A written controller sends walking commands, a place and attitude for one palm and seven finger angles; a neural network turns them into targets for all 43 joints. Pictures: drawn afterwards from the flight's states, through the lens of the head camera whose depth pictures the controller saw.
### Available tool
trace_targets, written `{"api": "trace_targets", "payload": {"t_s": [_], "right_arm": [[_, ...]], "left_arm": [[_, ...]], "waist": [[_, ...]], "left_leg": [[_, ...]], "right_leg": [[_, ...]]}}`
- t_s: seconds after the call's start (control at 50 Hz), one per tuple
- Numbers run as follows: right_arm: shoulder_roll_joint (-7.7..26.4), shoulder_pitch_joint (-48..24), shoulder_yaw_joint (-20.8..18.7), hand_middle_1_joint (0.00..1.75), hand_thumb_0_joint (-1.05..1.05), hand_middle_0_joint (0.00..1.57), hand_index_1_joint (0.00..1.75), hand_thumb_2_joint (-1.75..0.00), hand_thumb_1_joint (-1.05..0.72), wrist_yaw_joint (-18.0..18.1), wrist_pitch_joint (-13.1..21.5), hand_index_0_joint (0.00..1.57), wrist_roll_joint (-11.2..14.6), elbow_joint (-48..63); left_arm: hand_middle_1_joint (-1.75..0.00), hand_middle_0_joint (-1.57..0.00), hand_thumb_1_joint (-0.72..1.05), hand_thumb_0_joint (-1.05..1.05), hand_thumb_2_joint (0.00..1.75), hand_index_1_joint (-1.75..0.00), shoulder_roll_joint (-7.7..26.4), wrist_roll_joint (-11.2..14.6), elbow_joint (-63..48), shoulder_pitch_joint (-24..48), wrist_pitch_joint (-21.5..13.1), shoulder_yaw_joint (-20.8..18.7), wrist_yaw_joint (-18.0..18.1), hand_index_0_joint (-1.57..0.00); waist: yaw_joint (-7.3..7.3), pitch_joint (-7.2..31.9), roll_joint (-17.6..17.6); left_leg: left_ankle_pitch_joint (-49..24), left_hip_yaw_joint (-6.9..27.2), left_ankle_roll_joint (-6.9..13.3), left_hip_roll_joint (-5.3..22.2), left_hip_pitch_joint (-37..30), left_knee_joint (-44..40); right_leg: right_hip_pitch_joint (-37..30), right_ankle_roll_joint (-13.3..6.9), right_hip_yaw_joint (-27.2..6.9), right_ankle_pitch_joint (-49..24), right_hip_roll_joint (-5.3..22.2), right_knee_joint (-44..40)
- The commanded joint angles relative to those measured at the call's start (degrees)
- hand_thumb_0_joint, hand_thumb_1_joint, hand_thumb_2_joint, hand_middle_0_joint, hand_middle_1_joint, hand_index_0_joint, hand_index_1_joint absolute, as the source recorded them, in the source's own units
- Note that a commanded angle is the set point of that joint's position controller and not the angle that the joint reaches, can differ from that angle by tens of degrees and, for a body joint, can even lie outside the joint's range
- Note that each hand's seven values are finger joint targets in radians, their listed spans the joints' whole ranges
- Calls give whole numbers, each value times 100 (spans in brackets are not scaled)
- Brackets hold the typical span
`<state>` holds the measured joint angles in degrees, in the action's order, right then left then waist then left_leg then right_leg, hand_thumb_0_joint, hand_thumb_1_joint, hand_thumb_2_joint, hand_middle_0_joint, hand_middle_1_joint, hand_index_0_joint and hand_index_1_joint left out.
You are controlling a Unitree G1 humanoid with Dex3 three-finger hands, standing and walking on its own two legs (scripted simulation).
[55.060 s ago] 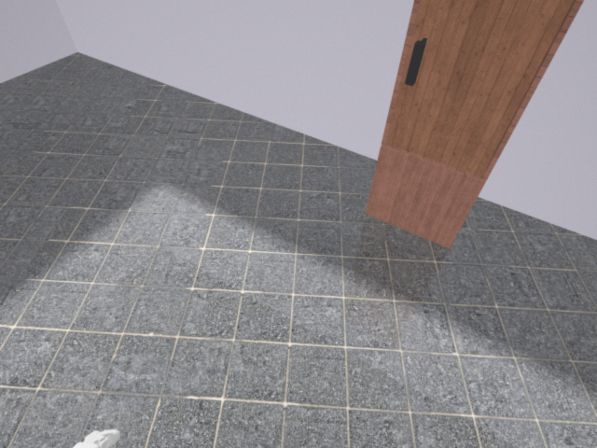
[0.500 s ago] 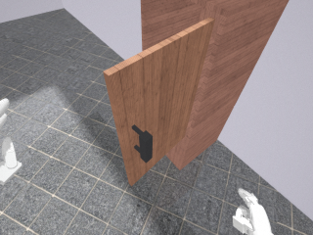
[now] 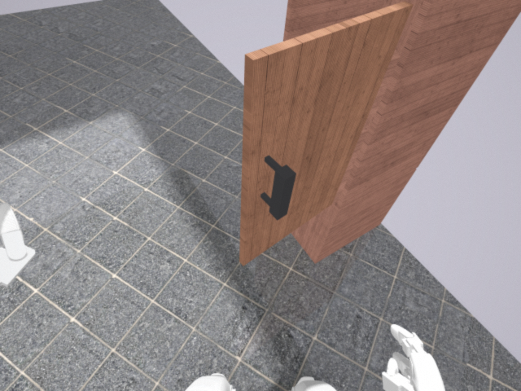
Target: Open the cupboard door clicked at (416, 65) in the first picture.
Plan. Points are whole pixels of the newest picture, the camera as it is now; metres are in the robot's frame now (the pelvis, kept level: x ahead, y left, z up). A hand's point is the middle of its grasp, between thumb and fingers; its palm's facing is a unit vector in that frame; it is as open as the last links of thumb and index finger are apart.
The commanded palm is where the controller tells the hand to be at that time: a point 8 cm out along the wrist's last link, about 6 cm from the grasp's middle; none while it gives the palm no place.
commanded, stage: step back with the hand held close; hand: left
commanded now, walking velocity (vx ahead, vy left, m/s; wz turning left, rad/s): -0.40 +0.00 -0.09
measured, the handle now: (274, 187) +0.47 +0.01 +0.01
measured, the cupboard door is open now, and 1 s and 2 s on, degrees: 97 97 97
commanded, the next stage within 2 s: stop stepping back and stand still in 0.14 s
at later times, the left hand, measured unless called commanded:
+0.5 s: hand out of the picture +0.09 +0.19 +0.20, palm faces +0.28 -0.77 -0.57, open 7.4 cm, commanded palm +0.07 +0.23 +0.19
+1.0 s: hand out of the picture +0.06 +0.19 +0.19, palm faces +0.34 -0.80 -0.49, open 7.4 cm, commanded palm +0.01 +0.22 +0.19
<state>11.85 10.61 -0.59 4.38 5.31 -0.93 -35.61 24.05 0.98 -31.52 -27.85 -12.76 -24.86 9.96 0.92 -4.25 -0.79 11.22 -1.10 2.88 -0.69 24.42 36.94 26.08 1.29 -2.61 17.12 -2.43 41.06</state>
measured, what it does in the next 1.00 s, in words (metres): walks backwards: right foot, then left foot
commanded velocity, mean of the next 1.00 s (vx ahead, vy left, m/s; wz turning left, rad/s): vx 0.01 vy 0.04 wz -0.01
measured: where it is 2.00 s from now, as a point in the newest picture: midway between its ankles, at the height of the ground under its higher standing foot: outside the picture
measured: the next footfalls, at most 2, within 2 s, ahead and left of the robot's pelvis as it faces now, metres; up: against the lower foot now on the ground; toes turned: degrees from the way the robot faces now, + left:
right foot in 0.36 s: -0.21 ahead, -0.11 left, +0.00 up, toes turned -10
left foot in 0.56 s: -0.08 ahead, +0.06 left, +0.00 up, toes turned -7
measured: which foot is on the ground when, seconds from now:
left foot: down 0.00-0.38, up 0.40-0.54, down 0.56-1.00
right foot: up 0.00-0.34, down 0.36-1.00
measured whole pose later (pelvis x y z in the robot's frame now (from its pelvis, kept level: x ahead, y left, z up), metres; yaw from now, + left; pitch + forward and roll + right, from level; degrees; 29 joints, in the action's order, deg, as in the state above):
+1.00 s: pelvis -0.18 -0.05 +0.01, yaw -10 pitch -1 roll +1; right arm 12.5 14.2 -0.6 4.2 6.5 0.4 -37.7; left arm 24.5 2.4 -22.6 -29.1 -13.6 -25.3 9.4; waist 0.2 -0.1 0.7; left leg 12.9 -2.7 0.5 0.1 17.0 30.5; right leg 7.6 -2.3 1.7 23.0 -2.7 31.6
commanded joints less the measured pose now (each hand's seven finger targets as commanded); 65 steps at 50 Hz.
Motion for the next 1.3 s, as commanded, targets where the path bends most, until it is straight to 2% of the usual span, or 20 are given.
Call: {"api": "trace_targets", "payload": {"t_s": [0.0,0.06,0.2,0.28,0.32,0.36,0.42,0.48,0.52,0.56,0.6,0.66,0.7,0.72,0.76,0.8,0.88,0.94,1.14,1.28], "right_arm": [[711,-306,-394,30,0,20,30,-90,-90,-21,487,20,-26,784],[730,-387,-410,30,0,20,30,-90,-90,-124,560,20,13,727],[684,-432,-259,30,0,20,30,-90,-90,-112,621,20,-63,589],[590,-427,-208,30,0,20,30,-90,-90,-156,462,20,0,785],[517,-384,-179,30,0,20,30,-90,-90,-186,287,20,15,832],[531,-563,-88,30,0,20,30,-90,-90,-160,169,20,26,886],[551,-452,-107,30,0,20,30,-90,-90,-129,244,20,193,877],[617,-319,-80,30,0,20,30,-90,-90,13,295,20,154,624],[842,-200,-216,30,0,20,30,-90,-90,81,352,20,179,472],[993,-41,-247,30,0,20,30,-90,-90,86,342,20,213,538],[851,-126,-200,30,0,20,30,-90,-90,61,366,20,125,561],[791,-465,-186,30,0,20,30,-90,-90,20,380,20,139,716],[622,-433,-182,30,0,20,30,-90,-90,-74,328,20,113,812],[756,-460,-240,30,0,20,30,-90,-90,-124,325,20,129,797],[640,-279,-210,30,0,20,30,-90,-90,-128,451,20,172,746],[413,-192,-74,30,0,20,30,-90,-90,-56,413,20,137,799],[581,-41,-150,30,0,20,30,-90,-90,61,447,20,101,620],[808,13,-240,30,0,20,30,-90,-90,42,417,20,205,707],[604,-352,-139,30,0,20,30,-90,-90,7,362,20,126,867],[659,-301,-82,30,0,20,30,-90,-90,111,362,20,89,853]], "left_arm": [[-30,-20,90,0,90,-30,1045,38,-1034,92,-424,-947,102,-20],[-30,-20,90,0,90,-30,813,163,-1392,-142,-349,-650,63,-20],[-30,-20,90,0,90,-30,951,299,-1617,-46,-219,-594,65,-20],[-30,-20,90,0,90,-30,1269,418,-1527,-713,-266,-1016,19,-20],[-30,-20,90,0,90,-30,1706,419,-1612,-1085,-310,-1391,-14,-20],[-30,-20,90,0,90,-30,2018,467,-1610,-960,-370,-1671,58,-20],[-30,-20,90,0,90,-30,1484,354,-1098,-874,-194,-1331,22,-20],[-30,-20,90,0,90,-30,1084,254,-338,-235,-142,-811,69,-20],[-30,-20,90,0,90,-30,896,226,69,372,-72,-397,43,-20],[-30,-20,90,0,90,-30,885,181,263,713,-100,-273,17,-20],[-30,-20,90,0,90,-30,962,101,211,545,-122,-302,21,-20],[-30,-20,90,0,90,-30,1081,27,-518,441,-185,-480,-39,-20],[-30,-20,90,0,90,-30,1260,54,-944,12,-275,-671,-48,-20],[-30,-20,90,0,90,-30,1469,90,-1282,67,-347,-865,-8,-20],[-30,-20,90,0,90,-30,1451,124,-1311,-114,-466,-997,23,-20],[-30,-20,90,0,90,-30,1303,74,-858,-326,-512,-1038,66,-20],[-30,-20,90,0,90,-30,895,160,24,-60,-388,-700,58,-20],[-30,-20,90,0,90,-30,754,203,214,-70,-295,-410,-24,-20],[-30,-20,90,0,90,-30,1160,168,-989,-124,-203,-667,-5,-20],[-30,-20,90,0,90,-30,930,154,-467,99,-178,-491,-8,-20]], "waist": [[-120,1066,1161],[-67,1323,857],[-109,1638,1604],[-28,1812,1744],[-96,1723,610],[24,1276,-512],[-99,1251,-895],[-227,840,-316],[-351,856,16],[-273,869,423],[-165,576,740],[-62,32,384],[-111,49,-663],[-18,66,-712],[-115,489,-185],[-94,603,36],[-181,843,184],[-91,1030,418],[-106,729,86],[-134,404,765]], "left_leg": [[1221,1965,742,2196,621,-2468],[-439,1302,609,1889,-806,-2025],[251,926,238,1604,-1551,-2750],[680,108,-304,849,-1392,-2444],[448,-387,-509,219,-1601,-747],[814,-6,-458,196,-432,1408],[652,5,-354,271,933,1319],[-69,-478,-208,-12,-634,-240],[-908,-177,30,178,-1740,-738],[-1517,1066,617,1078,-1986,-952],[-1124,1983,907,1532,-1443,-1514],[1508,939,239,880,552,-1757],[824,10,-250,38,444,529],[849,21,-306,-39,833,1681],[885,182,-334,152,758,1846],[644,-32,-290,265,414,607],[-1172,-89,-139,170,-1551,-1143],[-2488,910,362,1131,-2173,-1072],[-99,219,-197,289,-1049,-669],[58,711,-96,683,-1268,-1607]], "right_leg": [[-918,-56,-221,1018,-170,2640],[-184,-2,28,1085,-82,2196],[-855,-70,573,1533,-243,192],[-1933,-335,1026,750,-319,-2158],[-1171,-683,217,79,742,-2932],[-600,-1067,-1155,-916,2210,-2974],[-2302,-752,-471,-3940,1679,-1745],[-1648,-495,-15,-4027,1340,-1417],[-1033,-44,236,-3345,1059,-662],[-462,333,312,-1377,487,135],[-275,148,209,749,322,-9],[-1869,-175,176,735,411,-1607],[-1180,-824,-1682,1274,1660,-3094],[-1367,-866,-2113,-398,2079,-3148],[-1911,-775,-1335,-3038,1935,-2313],[-2291,-865,-644,-3718,1589,-1865],[-1675,-246,-192,-3211,922,-1386],[-1044,281,13,-1042,364,-1055],[-1329,-401,-781,-749,1115,-2476],[-1147,-172,-150,-116,389,-2323]]}}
